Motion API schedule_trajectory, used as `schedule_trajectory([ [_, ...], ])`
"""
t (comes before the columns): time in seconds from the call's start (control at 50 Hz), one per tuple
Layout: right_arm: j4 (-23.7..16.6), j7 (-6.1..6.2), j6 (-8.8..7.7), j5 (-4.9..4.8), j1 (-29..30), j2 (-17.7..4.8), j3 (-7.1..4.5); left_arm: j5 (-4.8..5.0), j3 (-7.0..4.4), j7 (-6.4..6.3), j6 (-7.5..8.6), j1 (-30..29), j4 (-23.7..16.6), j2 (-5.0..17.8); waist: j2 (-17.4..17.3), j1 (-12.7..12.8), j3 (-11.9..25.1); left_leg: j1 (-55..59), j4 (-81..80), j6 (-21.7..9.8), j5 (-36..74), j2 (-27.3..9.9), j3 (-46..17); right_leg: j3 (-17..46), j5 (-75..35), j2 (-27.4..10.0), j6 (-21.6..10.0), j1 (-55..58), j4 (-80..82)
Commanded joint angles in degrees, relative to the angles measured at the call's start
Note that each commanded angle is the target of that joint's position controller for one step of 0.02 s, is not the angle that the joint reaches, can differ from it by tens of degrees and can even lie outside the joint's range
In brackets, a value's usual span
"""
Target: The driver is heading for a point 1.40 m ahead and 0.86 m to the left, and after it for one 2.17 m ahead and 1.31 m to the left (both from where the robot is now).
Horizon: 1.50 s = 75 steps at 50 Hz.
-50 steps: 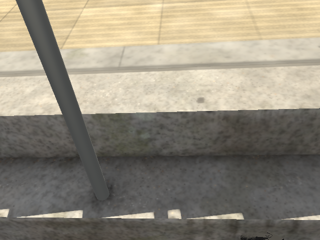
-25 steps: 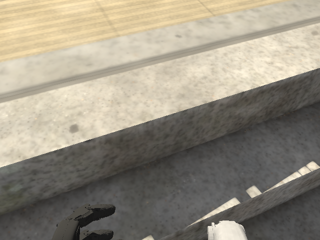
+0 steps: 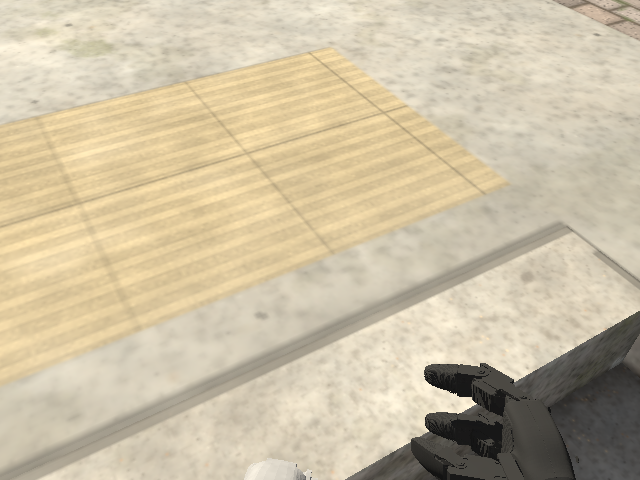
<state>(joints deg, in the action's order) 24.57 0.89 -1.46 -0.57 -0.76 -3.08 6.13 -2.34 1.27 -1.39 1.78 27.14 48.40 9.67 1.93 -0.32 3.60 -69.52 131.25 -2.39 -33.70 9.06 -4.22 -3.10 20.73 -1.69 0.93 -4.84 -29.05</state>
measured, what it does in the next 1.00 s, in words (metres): climbs, turning left: left foot 0.20 m higher, then right foot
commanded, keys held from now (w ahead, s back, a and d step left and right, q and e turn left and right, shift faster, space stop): q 1.00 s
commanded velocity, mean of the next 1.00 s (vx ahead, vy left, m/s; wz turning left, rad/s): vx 0.05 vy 0.00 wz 0.48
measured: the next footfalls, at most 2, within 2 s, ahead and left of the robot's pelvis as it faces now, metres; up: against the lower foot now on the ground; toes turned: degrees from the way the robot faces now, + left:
left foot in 0.08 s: +0.16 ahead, +0.10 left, +0.20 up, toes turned -6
right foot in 0.62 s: +0.31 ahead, -0.05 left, +0.20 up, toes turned +23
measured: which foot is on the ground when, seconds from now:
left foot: up 0.00-0.06, down 0.08-0.62, up 0.64-0.98, down 1.00-1.00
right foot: down 0.00-0.08, up 0.10-0.60, down 0.62-1.00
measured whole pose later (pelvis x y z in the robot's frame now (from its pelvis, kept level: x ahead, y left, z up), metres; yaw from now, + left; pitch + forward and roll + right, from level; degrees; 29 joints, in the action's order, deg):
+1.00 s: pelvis +0.19 +0.05 +0.18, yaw +33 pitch +2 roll -2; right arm 32.9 2.2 3.8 0.0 -10.9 -9.5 2.6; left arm -1.5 -0.7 -3.5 -2.3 7.8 33.8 12.0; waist -0.4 0.9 0.5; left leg -27.5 49.7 2.0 -18.2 -2.7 1.5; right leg -8.7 19.0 -5.3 1.0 -22.3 -39.7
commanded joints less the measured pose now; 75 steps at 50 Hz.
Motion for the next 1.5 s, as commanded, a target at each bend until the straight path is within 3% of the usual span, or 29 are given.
schedule_trajectory([
  [0.02, -3.1, 0.08, 1.71, 3.35, -6.2, -10.5, -4.2, 1.88, -4.52, -3.98, 1.05, -14.1, -10.6, 21.3, -2.5, -11.7, 6.3, 42.4, -43.6, 0.1, 4.5, -1.1, 13.5, -0.7, -83.0, -8.4, -7.7, -18.3, 14.7],
  [0.06, 4.2, -0.14, 2.47, 2.69, -19.5, -14.4, -6.84, 2.89, -5.53, -3.48, 0.77, -21.7, -12.4, 23.4, 8.2, -14.2, 14.6, 47.5, -53.7, -2.1, -1.6, -0.9, 8.3, -0.7, -119.1, -13.8, -11.7, 0.5, -4.4],
  [0.08, 8.4, -0.41, 3.04, 2.76, -25.8, -16.6, -7.86, 2.72, -4.65, -2.78, 1.12, -27.2, -13.6, 18.2, 4.6, -14.9, 10.8, 47.0, -73.1, -5.8, 3.3, -3.2, -0.6, 1.5, -99.0, -10.8, -10.8, 1.7, -21.6],
  [0.1, 12.6, -0.85, 2.68, 2.2, -20.2, -18.8, -8.74, 0.98, -3.02, -1.54, 0.78, -23.8, -16.0, 7.7, -18.7, -2.8, -1.4, 46.0, -84.7, -10.7, 39.0, -2.9, -19.3, 2.0, -20.0, 4.6, -6.1, -18.8, -41.7],
  [0.12, 9.5, 0.6, 2.42, 3.31, -14.6, -15.6, -6.93, 1.53, -2.44, -0.74, 0.84, -18.0, -17.8, 3.4, -23.2, 3.8, -7.1, 36.7, -102.9, -14.9, 44.5, -7.5, -44.4, 9.6, -3.4, 12.0, -1.5, -28.7, -64.3],
  [0.14, 8.5, 0.9, 2.18, 1.95, -10.2, -11.1, -5.84, 2.37, -1.92, 0.81, 1.2, -9.6, -17.0, 1.3, -20.1, 7.4, -8.7, 32.7, -103.8, -13.6, 32.9, -9.5, -46.5, 12.3, -4.0, 10.8, -0.9, -32.5, -72.1],
  [0.18, 8.9, 0.36, 2.01, -0.11, -8.2, -8.2, -6.04, 0.04, -1.73, 1.79, 0.54, -13.3, -15.2, 2.8, -2.2, 5.9, -8.6, 28.3, -94.1, -11.6, 6.8, -7.8, -33.1, 10.6, -11.3, 6.3, -1.8, -36.9, -70.3],
  [0.3, 10.1, 2.57, 2.36, 1.37, -15.5, -8.9, -5.69, 0.77, -0.25, 4.17, 2.08, -20.8, -18.2, 1.1, 1.4, 1.6, -0.8, 43.3, -94.3, -11.3, 20.0, -7.6, -30.0, 9.2, -16.3, 4.8, -0.6, -44.2, -72.3],
  [0.44, 4.0, 5.41, 8.11, 1.33, -16.2, -11.0, -7.52, 4.07, 2.03, 1.11, 0.71, -33.1, -23.8, -1.3, -6.2, -3.8, 0.7, 54.8, -103.9, -4.2, 38.8, -8.4, -26.2, 1.3, -0.8, 5.9, 6.3, -38.9, -35.5],
  [0.48, 1.2, 5.0, 6.47, 2.64, -9.9, -12.1, -7.84, 3.47, -0.09, 0.62, 0.53, -27.6, -21.9, 2.2, -11.6, -1.4, 5.0, 50.3, -102.8, -6.5, 50.3, -9.7, -29.7, 3.4, -10.0, 6.7, 5.2, -28.0, -36.1],
  [0.54, 0.1, 3.77, 5.62, 0.39, -9.1, -11.9, -7.81, 2.75, -0.36, -0.03, 0.51, -24.0, -20.8, 3.1, -12.2, -0.6, 5.2, 58.5, -100.2, -5.7, 65.9, -9.7, -26.3, 3.5, -4.0, 6.7, 3.7, -23.5, -17.9],
  [0.58, 0.5, 2.75, 4.94, 0.8, -7.2, -13.1, -8.3, 3.47, -1.68, -0.29, 1.46, -21.0, -18.3, 4.5, -12.1, 1.6, 5.1, 63.7, -96.7, -5.4, 76.0, -9.7, -26.7, 3.8, -13.7, 6.0, 1.6, -16.3, 0.2],
  [0.62, 0.6, 0.61, 2.88, 1.16, -5.7, -10.9, -7.81, 3.24, -3.61, -0.43, 1.77, -15.3, -15.4, 8.3, -3.6, 2.6, 9.8, 54.6, -80.9, -3.1, 49.3, -4.9, -20.0, 12.0, -35.9, -3.2, -3.4, 2.8, 6.4],
  [0.64, 2.1, -0.4, 1.44, 1.92, -10.2, -8.0, -7.54, 1.82, -4.24, -0.98, 0.15, -15.7, -15.0, 9.0, 9.0, -0.3, 8.5, 37.3, -67.3, 0.6, 2.7, 2.3, -13.0, 22.5, -70.1, -14.7, -10.4, 14.1, 1.4],
  [0.66, 5.1, -1.02, 0.79, 0.35, -16.0, -13.1, -8.76, -0.5, -4.66, -2.23, -1.23, -16.5, -17.7, 9.2, 12.2, -0.7, 9.5, 30.9, -53.0, 6.6, -7.1, 3.0, -7.7, 31.9, -67.7, -24.7, -19.8, 10.2, 2.2],
  [0.72, 3.5, 0.25, 3.79, 0.13, -10.1, -15.4, -8.92, -0.42, -2.22, -5.44, -3.4, -23.3, -22.0, 4.7, -0.8, -1.4, 4.0, 24.4, -20.3, 12.4, 5.2, -4.3, -8.1, 25.9, -27.8, -16.9, -17.7, -5.0, 3.3],
  [0.78, 0.0, -0.72, 3.64, -0.39, -5.9, -12.9, -6.12, 0.87, -2.11, -6.05, -3.76, -22.8, -21.2, 6.8, -0.4, -1.6, -2.4, 20.0, -30.1, 12.0, 16.3, -6.4, -2.4, 15.2, -15.2, -10.4, -16.2, -9.9, 5.2],
  [0.86, 0.3, 0.01, 3.49, 0.37, -4.1, -8.6, -3.27, 1.75, -3.75, -4.21, -3.89, -23.1, -19.4, 9.7, 5.9, -1.7, 1.5, 33.5, -61.3, 9.4, 10.2, -10.4, 5.4, 3.4, -23.1, -7.9, -13.7, -13.4, 4.1],
  [0.94, 2.9, 1.6, 4.53, 0.64, -7.8, -11.8, -5.25, -0.06, -4.79, -2.3, -2.16, -23.9, -19.9, 11.9, 10.5, 0.3, 7.9, 43.1, -73.6, 5.7, 13.5, -13.7, 4.8, 7.0, -32.7, -18.2, -14.5, -11.1, 2.0],
  [1.0, 4.7, 1.98, 4.34, 0.76, -7.5, -12.7, -6.78, 1.41, -4.01, -1.48, -4.26, -18.3, -16.9, 8.3, 3.4, 3.1, 3.9, 45.4, -95.6, 1.1, 19.5, -9.2, 7.5, 2.1, -18.8, -13.7, -7.9, -9.1, -8.6],
  [1.04, 3.2, 1.32, 4.16, 2.28, -13.0, -22.2, -10.11, 1.14, -3.45, -0.71, -3.06, -18.1, -17.6, 5.9, -19.0, 0.1, 7.1, 65.9, -100.1, -9.5, 58.7, -25.1, -22.7, -2.1, 6.7, -3.2, 2.3, -35.4, -38.9],
  [1.06, 0.2, 0.79, 3.39, 4.79, -13.3, -22.6, -9.57, 3.16, -3.06, -0.99, -2.25, -21.1, -17.2, 5.1, -18.6, -4.1, 12.0, 64.2, -107.0, -17.9, 52.7, -31.3, -36.5, 5.2, 12.3, 1.9, 5.3, -40.6, -58.7],
  [1.08, -0.8, 0.51, 3.0, 5.43, -10.5, -20.0, -8.55, 3.98, -3.1, -0.74, -1.84, -23.1, -16.6, 5.4, -11.5, -4.0, 10.8, 60.0, -107.8, -18.4, 39.7, -29.6, -35.4, 9.1, 8.5, 1.1, 5.7, -42.8, -70.9],
  [1.12, -0.8, 1.54, 3.67, 2.02, -4.5, -17.1, -7.98, 2.46, -2.5, -1.01, -2.15, -25.1, -18.4, 4.4, -4.1, -0.1, 1.3, 55.0, -106.0, -12.5, 24.1, -22.6, -25.7, 9.8, -1.7, -0.2, 5.7, -46.9, -74.3],
  [1.28, -0.3, 3.86, 5.95, 1.14, -5.0, -15.5, -8.07, 1.76, 0.45, -0.93, -2.95, -21.4, -20.3, 1.6, -9.5, 1.7, 2.4, 56.5, -103.6, -9.8, 31.0, -14.8, -18.5, 3.7, -6.4, 2.8, 4.8, -38.7, -53.1],
  [1.36, -1.0, 3.15, 5.68, 1.77, -4.7, -15.5, -9.04, 2.64, -0.43, -1.37, -3.96, -20.5, -18.1, 1.9, -13.6, -0.4, 2.9, 50.5, -107.2, -10.1, 22.3, -16.3, -21.8, 1.5, 5.7, 5.1, 2.7, -25.2, -30.6],
  [1.42, -1.1, 3.01, 4.18, 2.34, -3.7, -14.2, -8.41, 2.91, -1.48, -2.23, -3.94, -15.5, -15.8, 3.5, -15.7, -1.3, 4.6, 53.6, -103.6, -10.4, 38.5, -20.0, -25.0, 5.3, 4.6, 2.6, 1.3, -21.1, -20.6],
  [1.48, 1.3, 2.44, 4.65, 0.96, -6.2, -11.9, -8.08, 2.03, -1.89, -1.67, -3.75, -17.3, -14.6, 3.3, -8.3, -2.7, 3.2, 51.5, -95.9, -5.5, 34.7, -13.4, -18.1, 5.5, -13.0, 1.0, -1.1, -12.4, -1.9],
  [1.5, 2.5, 1.69, 3.84, 1.08, -7.6, -10.0, -7.81, 0.71, -2.51, -1.38, -3.68, -16.1, -14.8, 5.5, 0.6, -2.3, 5.1, 43.4, -85.8, -2.2, 23.1, -8.3, -12.2, 11.6, -31.9, -4.9, -3.7, -3.9, -1.3],
])
Keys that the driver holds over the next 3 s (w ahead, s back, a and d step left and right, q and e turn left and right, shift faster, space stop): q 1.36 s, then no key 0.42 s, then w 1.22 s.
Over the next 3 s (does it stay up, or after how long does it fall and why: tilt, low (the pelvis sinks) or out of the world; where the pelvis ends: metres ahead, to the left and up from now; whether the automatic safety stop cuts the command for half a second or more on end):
stays up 0.50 0.37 0.40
